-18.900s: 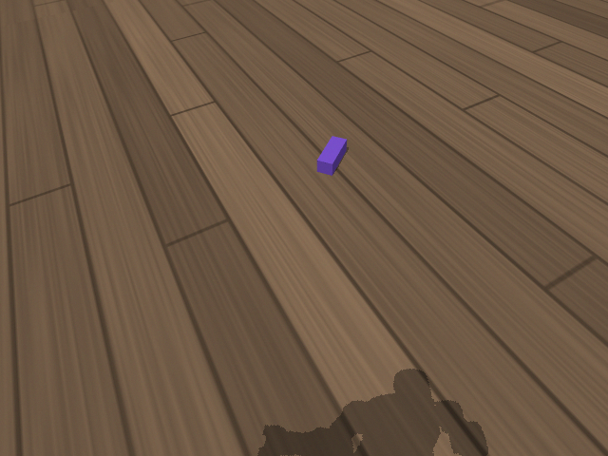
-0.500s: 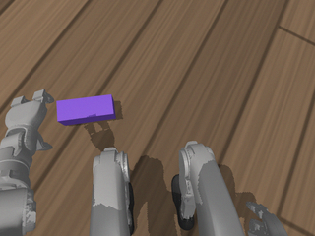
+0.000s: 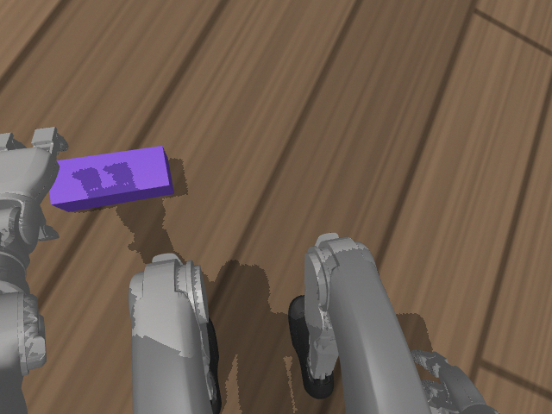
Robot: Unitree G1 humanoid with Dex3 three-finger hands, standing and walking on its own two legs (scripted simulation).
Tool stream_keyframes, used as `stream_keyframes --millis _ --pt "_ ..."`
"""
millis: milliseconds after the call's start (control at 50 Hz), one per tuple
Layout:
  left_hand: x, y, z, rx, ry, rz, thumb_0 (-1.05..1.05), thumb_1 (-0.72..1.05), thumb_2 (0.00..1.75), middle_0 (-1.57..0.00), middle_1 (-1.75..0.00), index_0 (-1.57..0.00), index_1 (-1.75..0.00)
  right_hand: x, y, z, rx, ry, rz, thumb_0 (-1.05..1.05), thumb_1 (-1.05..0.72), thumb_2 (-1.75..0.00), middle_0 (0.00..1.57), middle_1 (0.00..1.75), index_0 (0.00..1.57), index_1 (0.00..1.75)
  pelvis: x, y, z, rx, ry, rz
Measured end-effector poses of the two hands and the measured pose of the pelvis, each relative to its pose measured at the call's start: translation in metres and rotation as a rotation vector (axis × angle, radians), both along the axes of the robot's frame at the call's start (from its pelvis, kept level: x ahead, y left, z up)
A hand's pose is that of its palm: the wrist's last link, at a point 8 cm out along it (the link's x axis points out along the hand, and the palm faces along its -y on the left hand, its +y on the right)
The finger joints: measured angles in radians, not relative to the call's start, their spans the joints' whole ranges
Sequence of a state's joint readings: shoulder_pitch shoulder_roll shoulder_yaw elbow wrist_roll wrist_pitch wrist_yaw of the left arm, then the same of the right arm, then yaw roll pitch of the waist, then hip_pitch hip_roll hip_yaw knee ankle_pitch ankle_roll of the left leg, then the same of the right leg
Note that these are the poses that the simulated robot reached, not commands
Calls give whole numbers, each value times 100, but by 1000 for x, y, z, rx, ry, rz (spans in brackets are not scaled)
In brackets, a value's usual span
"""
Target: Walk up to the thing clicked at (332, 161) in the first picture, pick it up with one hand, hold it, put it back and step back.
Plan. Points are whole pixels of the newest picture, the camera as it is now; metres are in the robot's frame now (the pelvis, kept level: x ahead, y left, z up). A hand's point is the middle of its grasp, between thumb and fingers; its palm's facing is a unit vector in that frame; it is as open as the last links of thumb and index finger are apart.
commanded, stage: rise first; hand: left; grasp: from above
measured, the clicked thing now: (114, 179) +0.50 +0.28 -0.33
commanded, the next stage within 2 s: none
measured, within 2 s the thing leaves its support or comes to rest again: neither
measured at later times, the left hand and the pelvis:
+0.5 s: hand (55, 189) +0.44 +0.32 -0.19, palm faces -0.44 -0.08 -0.89, open 14.3 cm; pelvis +0.00 +0.00 -0.02, yaw -2 degrees
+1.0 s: hand (65, 187) +0.45 +0.32 -0.20, palm faces -0.44 -0.07 -0.89, open 14.3 cm; pelvis +0.00 +0.00 -0.03, yaw -2 degrees
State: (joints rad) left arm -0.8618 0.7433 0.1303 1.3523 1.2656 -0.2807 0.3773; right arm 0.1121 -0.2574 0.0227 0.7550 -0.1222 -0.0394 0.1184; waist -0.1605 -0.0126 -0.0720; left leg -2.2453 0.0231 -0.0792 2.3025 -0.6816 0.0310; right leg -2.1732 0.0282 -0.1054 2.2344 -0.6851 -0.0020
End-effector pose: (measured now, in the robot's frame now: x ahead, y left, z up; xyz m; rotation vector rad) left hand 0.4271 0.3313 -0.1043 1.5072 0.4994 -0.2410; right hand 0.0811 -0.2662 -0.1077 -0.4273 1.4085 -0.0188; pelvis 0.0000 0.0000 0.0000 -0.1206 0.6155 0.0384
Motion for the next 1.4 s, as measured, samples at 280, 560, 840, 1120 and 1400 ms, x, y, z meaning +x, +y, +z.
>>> stream_keyframes --millis 280,560,840,1120,1400 --pt "14 -2 -20 1 -11 17 0 -57 103 -8 -101 -8 -102 -8 -5 -5 -22 35 3 0 -92 -90 20 30 20 30 4 -1 -11 -8 4 -13" --pt "20 -6 -31 -4 -9 21 0 -58 103 -8 -102 -7 -102 -18 -7 -4 -31 54 -7 0 -92 -90 20 30 20 30 5 0 -16 -15 0 -19" --pt "24 -9 -38 -3 -9 13 0 -57 103 -8 -101 -7 -102 -20 -4 -8 -29 39 -4 0 -92 -90 20 30 20 30 3 1 -24 -19 -12 -20" --pt "28 -17 -43 -10 -15 5 0 -58 104 -8 -101 -7 -102 -30 -5 -10 -33 39 -5 0 -91 -90 20 30 20 30 0 0 -29 -23 -31 -26" --pt "33 -15 -50 -2 -12 12 0 -57 104 -8 -102 -7 -103 -42 -2 -9 -34 58 -10 0 -91 -90 20 30 20 30 -1 1 -33 -28 -34 -27"
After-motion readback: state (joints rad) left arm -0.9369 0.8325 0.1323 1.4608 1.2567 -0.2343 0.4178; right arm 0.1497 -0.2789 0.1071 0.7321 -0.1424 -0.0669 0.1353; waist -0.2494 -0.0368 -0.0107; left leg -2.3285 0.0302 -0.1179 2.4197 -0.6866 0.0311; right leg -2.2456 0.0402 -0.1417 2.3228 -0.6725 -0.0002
